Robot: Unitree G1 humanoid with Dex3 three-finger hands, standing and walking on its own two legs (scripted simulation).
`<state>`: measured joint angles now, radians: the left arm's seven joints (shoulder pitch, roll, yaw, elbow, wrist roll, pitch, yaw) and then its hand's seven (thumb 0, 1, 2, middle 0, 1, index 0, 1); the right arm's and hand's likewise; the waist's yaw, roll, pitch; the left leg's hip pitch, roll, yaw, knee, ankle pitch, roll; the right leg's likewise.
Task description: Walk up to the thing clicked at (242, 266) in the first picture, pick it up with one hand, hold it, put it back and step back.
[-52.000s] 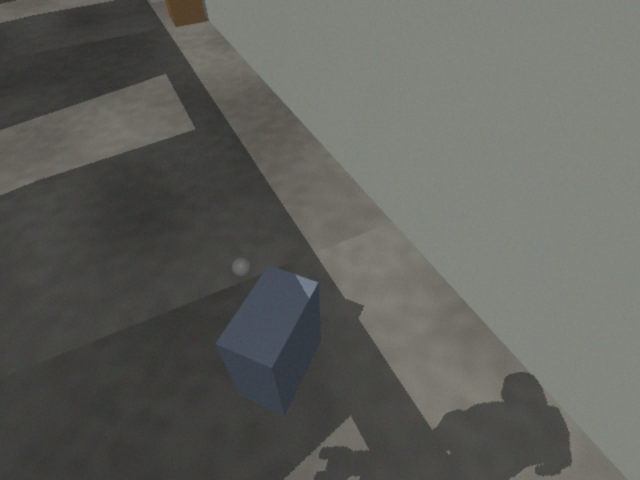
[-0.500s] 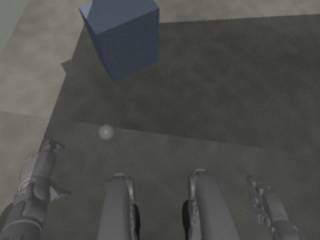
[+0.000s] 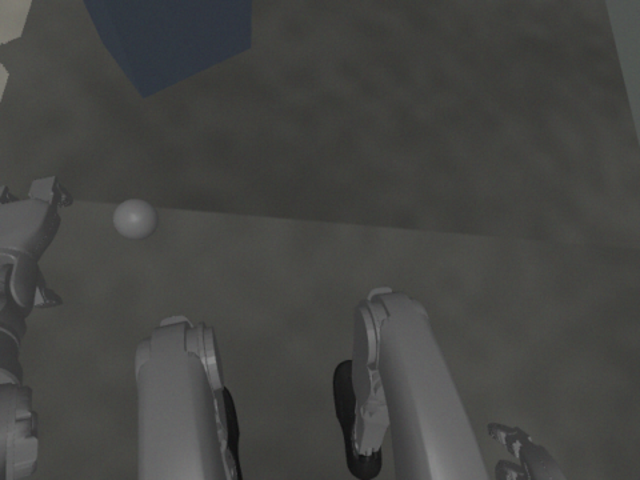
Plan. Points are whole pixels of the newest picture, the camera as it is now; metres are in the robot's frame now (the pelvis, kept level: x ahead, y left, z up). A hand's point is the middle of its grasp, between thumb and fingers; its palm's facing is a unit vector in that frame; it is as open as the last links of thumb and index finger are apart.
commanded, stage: rise first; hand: left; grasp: from above
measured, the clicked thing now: (136, 219) +0.54 +0.26 -0.35
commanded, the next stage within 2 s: none
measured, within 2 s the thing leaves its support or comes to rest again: neither
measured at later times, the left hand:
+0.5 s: hand (67, 235) +0.46 +0.32 -0.20, palm faces -0.46 -0.04 -0.89, open 14.1 cm
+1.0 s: hand (79, 230) +0.48 +0.31 -0.23, palm faces -0.46 -0.05 -0.89, open 14.0 cm
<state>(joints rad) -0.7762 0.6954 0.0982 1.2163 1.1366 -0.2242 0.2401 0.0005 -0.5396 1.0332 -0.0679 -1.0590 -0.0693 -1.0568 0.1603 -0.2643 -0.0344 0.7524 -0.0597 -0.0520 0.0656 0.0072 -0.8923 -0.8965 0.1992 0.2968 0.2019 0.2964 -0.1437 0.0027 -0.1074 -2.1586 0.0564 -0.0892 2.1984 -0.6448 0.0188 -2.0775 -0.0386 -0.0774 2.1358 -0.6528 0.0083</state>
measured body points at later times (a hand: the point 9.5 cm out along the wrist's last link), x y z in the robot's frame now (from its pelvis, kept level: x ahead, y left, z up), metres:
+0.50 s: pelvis +0.01 +0.00 -0.04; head +0.25 +0.06 +0.33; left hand +0.48 +0.31 -0.15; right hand +0.07 -0.28 -0.15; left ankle +0.09 +0.12 -0.36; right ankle +0.10 -0.13 -0.36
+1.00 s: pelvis +0.01 +0.00 -0.06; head +0.26 +0.07 +0.31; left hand +0.50 +0.31 -0.18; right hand +0.05 -0.28 -0.16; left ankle +0.09 +0.12 -0.36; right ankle +0.10 -0.13 -0.36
